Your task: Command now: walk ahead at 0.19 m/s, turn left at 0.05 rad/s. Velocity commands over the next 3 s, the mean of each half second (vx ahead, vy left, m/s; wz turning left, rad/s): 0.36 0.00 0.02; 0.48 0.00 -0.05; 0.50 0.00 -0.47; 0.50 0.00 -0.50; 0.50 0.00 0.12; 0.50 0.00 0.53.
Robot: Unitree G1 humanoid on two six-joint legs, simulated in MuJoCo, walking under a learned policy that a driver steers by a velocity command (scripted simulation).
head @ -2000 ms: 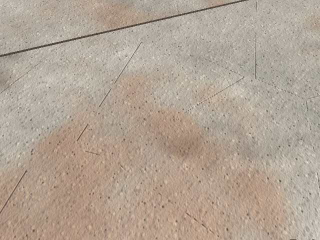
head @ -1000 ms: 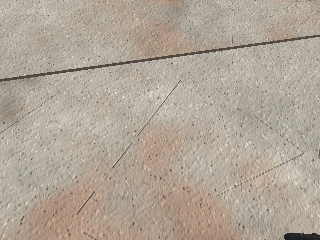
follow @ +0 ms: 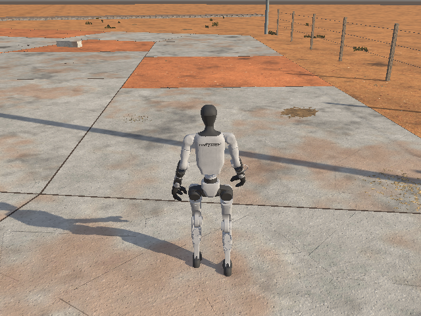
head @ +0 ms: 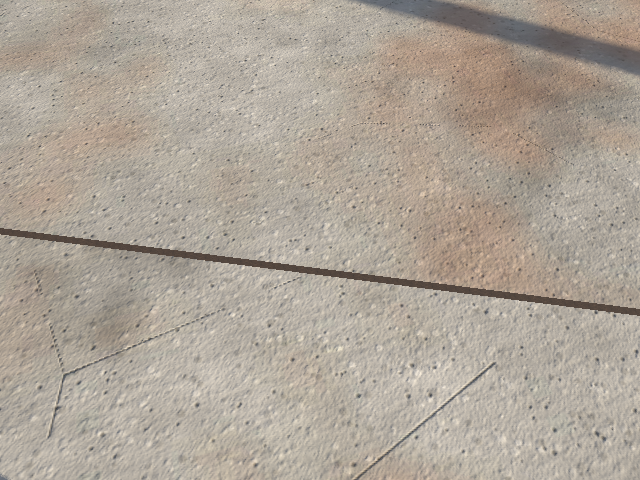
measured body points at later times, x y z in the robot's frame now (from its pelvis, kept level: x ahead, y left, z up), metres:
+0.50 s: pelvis +0.15 +0.01 -0.01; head +0.19 +0.01 +0.44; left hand +0.07 +0.29 -0.14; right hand +0.40 -0.21 -0.07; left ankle +0.30 +0.12 -0.72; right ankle -0.04 -0.12 -0.73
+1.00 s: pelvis +0.40 +0.01 +0.01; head +0.41 +0.01 +0.46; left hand +0.59 +0.25 -0.09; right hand +0.40 -0.27 -0.12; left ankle +0.30 +0.13 -0.73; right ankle +0.57 -0.14 -0.70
